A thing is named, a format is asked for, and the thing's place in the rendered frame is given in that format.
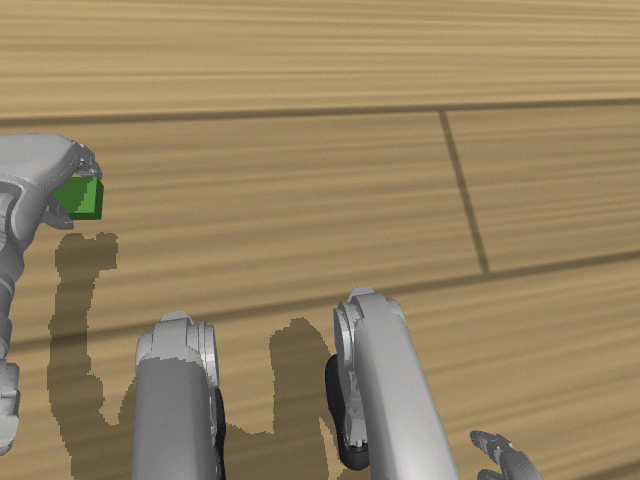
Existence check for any right robot hand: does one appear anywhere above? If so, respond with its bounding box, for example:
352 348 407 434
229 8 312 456
470 430 544 480

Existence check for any left robot arm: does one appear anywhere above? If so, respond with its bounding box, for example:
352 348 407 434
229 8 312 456
0 174 47 456

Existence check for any right robot foot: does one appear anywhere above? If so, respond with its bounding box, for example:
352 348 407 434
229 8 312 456
325 354 370 471

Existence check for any small box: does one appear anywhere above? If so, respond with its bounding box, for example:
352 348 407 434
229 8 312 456
53 177 104 220

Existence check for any left robot hand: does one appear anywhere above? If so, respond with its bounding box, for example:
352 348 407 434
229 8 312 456
0 134 102 230

